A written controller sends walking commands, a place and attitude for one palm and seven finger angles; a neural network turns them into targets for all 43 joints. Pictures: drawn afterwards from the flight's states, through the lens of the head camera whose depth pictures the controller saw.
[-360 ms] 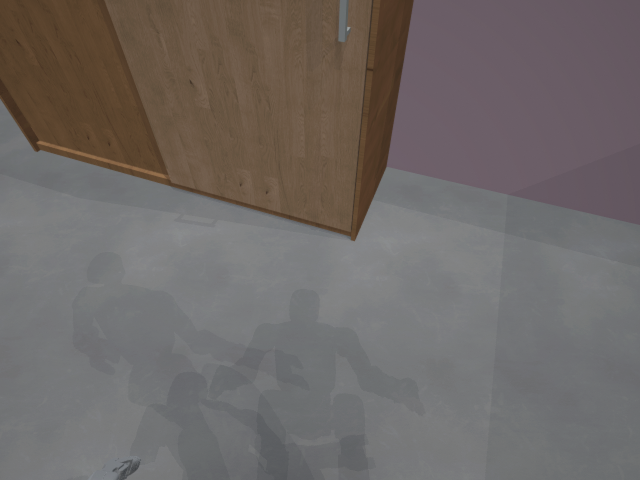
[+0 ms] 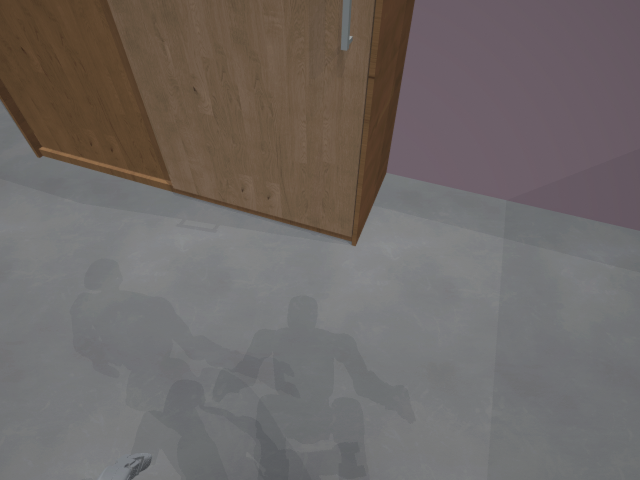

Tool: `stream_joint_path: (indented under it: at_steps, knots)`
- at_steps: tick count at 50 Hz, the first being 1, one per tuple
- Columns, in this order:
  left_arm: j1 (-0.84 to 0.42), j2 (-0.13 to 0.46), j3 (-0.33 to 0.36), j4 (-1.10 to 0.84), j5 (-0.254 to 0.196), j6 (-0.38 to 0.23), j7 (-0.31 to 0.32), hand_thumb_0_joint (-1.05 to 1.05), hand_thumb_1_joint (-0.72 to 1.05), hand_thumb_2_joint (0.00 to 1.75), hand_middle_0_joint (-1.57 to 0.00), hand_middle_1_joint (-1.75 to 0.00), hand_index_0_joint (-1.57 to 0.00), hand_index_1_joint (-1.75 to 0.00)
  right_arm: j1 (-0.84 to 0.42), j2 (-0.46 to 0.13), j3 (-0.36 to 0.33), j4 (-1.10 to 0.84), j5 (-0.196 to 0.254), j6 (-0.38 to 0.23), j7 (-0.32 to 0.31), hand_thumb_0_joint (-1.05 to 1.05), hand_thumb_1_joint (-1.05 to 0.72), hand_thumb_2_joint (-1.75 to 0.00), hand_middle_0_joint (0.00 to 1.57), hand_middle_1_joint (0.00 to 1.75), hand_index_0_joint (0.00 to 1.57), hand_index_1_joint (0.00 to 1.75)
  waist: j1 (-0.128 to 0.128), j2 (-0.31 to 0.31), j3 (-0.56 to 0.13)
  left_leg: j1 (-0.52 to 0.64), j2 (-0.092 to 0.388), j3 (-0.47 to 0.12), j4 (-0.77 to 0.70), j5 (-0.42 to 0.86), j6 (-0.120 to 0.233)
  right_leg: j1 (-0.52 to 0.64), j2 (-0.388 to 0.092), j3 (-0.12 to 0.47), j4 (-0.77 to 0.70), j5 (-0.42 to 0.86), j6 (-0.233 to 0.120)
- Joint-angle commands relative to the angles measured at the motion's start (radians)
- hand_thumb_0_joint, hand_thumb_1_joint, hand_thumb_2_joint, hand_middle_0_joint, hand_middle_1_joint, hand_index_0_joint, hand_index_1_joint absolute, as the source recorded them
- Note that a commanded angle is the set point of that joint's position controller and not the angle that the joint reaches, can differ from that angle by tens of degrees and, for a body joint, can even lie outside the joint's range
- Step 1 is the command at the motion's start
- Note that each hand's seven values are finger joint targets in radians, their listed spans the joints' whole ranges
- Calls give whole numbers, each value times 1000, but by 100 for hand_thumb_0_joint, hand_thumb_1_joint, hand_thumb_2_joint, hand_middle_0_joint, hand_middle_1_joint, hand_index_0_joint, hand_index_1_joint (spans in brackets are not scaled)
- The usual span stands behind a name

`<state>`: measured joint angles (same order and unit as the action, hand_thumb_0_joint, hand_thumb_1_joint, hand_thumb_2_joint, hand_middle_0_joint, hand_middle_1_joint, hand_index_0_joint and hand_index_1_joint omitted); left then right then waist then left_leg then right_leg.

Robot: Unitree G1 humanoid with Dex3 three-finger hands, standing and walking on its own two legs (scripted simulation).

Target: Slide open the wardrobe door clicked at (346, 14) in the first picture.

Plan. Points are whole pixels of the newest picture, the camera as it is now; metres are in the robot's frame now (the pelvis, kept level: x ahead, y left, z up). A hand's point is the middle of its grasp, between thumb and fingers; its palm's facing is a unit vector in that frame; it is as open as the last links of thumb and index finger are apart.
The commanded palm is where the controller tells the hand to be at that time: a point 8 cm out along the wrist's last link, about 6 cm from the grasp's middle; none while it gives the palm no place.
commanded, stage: stand and wait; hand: right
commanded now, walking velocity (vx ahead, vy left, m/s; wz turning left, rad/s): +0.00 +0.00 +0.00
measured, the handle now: out of the picture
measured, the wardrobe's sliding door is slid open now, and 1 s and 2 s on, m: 0.00 0.00 0.00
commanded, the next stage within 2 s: look at it before walking up in 0.58 s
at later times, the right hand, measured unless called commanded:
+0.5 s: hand out of the picture +0.06 -0.24 -0.15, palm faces -0.03 +0.94 -0.34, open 7.4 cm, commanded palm none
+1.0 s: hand out of the picture +0.06 -0.23 -0.15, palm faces -0.04 +0.94 -0.33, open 7.4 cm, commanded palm none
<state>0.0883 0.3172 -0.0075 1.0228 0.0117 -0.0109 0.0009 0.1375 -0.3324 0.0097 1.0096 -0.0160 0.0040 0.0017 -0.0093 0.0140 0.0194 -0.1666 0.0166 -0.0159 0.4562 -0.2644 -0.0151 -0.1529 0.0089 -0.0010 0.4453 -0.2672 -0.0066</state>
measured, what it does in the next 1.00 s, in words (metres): stands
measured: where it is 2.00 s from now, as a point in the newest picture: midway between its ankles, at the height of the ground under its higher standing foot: outside the picture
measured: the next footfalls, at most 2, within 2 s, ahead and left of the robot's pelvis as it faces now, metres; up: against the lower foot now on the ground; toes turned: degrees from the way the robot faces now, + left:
none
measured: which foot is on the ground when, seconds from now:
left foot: down 0.00-1.00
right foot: down 0.00-1.00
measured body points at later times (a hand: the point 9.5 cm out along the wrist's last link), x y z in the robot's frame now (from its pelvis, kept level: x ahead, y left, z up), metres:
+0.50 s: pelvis -0.02 +0.01 +0.00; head -0.02 +0.02 +0.45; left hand +0.05 +0.31 -0.13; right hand +0.06 -0.28 -0.13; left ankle -0.01 +0.13 -0.74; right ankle -0.02 -0.12 -0.74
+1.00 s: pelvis -0.02 +0.02 +0.00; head -0.01 +0.01 +0.45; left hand +0.05 +0.31 -0.13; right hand +0.06 -0.28 -0.13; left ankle -0.01 +0.13 -0.74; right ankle -0.02 -0.12 -0.74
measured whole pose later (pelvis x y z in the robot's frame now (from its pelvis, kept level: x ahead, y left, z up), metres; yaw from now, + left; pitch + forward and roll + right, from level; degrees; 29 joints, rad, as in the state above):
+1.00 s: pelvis -0.02 +0.02 +0.00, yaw +1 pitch -2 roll +0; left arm 0.13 0.33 -0.01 1.11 0.01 -0.01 0.00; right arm 0.15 -0.34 0.01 1.08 -0.01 -0.01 0.00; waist 0.00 0.01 0.03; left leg -0.16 -0.01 -0.02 0.39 -0.20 0.01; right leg -0.14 -0.02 0.00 0.38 -0.21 0.02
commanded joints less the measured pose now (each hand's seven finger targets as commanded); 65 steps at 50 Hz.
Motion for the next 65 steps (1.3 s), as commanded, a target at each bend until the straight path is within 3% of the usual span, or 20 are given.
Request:
stream_joint_path:
  at_steps: [1, 27, 50, 65]
  knots:
    - [-45, 216, 53, -57, 1, -24, 15, 0, 90, 90, -20, -30, -20, -30, -44, -208, -48, -59, 5, -26, -16, 0, -90, -90, 20, 30, 20, 30, 10, -19, -86, 32, 99, -75, -63, 248, 49, 23, -116, 81, -77, 254, -30]
    - [-7, 222, 42, 19, -2, -19, 10, 0, 90, 90, -20, -30, -20, -30, -41, -215, -44, 1, 4, -30, -13, 0, -90, -90, 20, 30, 20, 30, 10, 2, -27, -15, 98, -115, -145, 92, 52, 3, -119, 88, -127, 116, -18]
    - [-5, 222, 40, 28, -3, -23, 12, 0, 90, 90, -20, -30, -20, -30, -29, -212, -43, 9, 5, -34, -13, 0, -90, -90, 20, 30, 20, 30, 10, -18, -57, 14, 100, -105, -137, 186, 50, 30, -129, 85, -128, 177, -17]
    - [-12, 229, 43, 26, -3, -23, 13, 0, 90, 90, -20, -30, -20, -30, -36, -216, -43, 7, 3, -31, -12, 0, -90, -90, 20, 30, 20, 30, 11, -13, -33, -1, 93, -112, -145, 184, 48, 40, -132, 82, -141, 168, -16]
